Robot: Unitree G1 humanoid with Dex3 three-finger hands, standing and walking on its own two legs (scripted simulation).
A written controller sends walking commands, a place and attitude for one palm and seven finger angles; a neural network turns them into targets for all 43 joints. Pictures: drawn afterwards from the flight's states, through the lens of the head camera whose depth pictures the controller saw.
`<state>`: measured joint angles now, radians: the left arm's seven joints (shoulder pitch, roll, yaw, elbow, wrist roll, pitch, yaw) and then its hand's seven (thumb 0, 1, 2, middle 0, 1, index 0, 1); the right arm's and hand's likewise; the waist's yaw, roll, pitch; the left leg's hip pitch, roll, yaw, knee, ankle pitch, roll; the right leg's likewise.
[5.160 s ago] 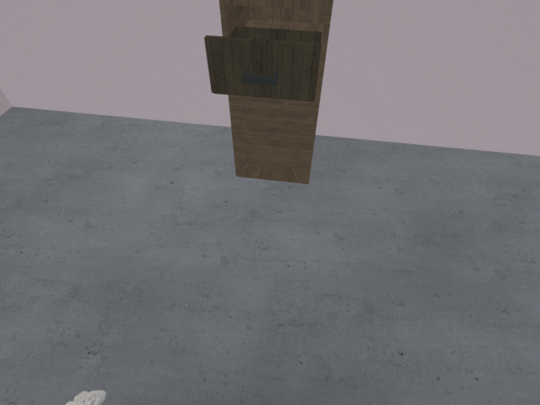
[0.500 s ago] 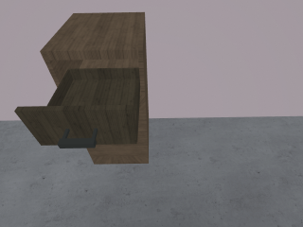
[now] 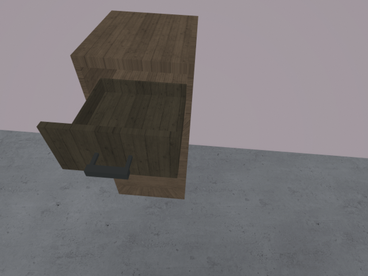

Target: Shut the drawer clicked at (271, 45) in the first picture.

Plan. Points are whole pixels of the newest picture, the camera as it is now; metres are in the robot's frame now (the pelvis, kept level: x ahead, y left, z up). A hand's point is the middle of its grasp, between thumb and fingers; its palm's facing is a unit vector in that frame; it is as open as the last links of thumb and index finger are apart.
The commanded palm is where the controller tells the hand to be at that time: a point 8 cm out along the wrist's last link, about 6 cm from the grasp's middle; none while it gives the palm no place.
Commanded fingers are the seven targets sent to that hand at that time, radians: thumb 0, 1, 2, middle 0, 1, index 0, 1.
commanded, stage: look again from close up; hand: left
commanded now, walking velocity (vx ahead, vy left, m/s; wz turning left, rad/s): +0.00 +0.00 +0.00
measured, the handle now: (110, 164) +0.38 +0.22 -0.01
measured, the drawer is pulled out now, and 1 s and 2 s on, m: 0.29 0.29 0.29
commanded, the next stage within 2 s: shuffle to correct the standing spot in 0.18 s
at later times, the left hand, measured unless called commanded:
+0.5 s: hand out of the picture +0.03 +0.17 -0.17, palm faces +0.04 -0.98 -0.17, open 7.3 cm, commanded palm none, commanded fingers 0.00 0.90 0.90 -0.20 -0.30 -0.20 -0.30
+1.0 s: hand out of the picture +0.10 +0.19 -0.16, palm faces -0.02 -0.96 -0.28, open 7.3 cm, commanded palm none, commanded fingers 0.00 0.90 0.90 -0.20 -0.30 -0.20 -0.30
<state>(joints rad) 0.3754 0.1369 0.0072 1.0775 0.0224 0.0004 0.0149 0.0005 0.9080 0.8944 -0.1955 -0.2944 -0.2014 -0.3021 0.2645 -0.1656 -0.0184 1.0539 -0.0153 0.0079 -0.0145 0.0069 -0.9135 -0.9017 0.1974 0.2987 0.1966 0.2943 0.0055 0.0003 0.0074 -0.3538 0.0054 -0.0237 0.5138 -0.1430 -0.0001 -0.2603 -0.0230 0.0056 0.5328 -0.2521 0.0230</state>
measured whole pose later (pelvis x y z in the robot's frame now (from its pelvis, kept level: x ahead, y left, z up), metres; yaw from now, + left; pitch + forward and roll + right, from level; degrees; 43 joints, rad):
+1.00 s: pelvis +0.05 -0.01 -0.01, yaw -1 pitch +0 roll +0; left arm 0.27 0.21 0.01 0.93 0.03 0.02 0.04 0.00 0.91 0.89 -0.20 -0.29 -0.20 -0.30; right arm 0.22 -0.21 -0.04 0.93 -0.02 0.04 -0.01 0.01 -0.91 -0.90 0.20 0.30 0.20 0.29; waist -0.01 0.04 0.01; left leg -0.37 0.02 -0.02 0.63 -0.26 -0.01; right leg -0.26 -0.01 0.01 0.62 -0.36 0.01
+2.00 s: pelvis +0.03 +0.01 +0.00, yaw -2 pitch -2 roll -1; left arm 0.30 0.17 -0.01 1.07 0.02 0.00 0.03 0.00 0.91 0.89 -0.20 -0.29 -0.20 -0.30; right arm 0.21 -0.18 -0.01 1.10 0.00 0.01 0.00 0.00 -0.91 -0.90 0.20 0.30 0.20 0.29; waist -0.01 0.00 0.05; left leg -0.30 0.00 0.01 0.49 -0.17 0.01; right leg -0.20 -0.03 0.04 0.48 -0.26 0.05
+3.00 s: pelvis +0.05 +0.02 +0.00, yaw -3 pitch -1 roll -1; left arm 0.25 0.22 0.01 0.91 0.02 0.02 0.04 0.00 0.91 0.89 -0.19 -0.29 -0.20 -0.30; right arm 0.17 -0.19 -0.02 0.93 -0.01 0.02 -0.01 0.01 -0.91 -0.90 0.20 0.30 0.20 0.29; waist -0.01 -0.01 0.04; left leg -0.32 -0.01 0.02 0.62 -0.27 0.03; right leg -0.22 -0.05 0.03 0.58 -0.34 0.06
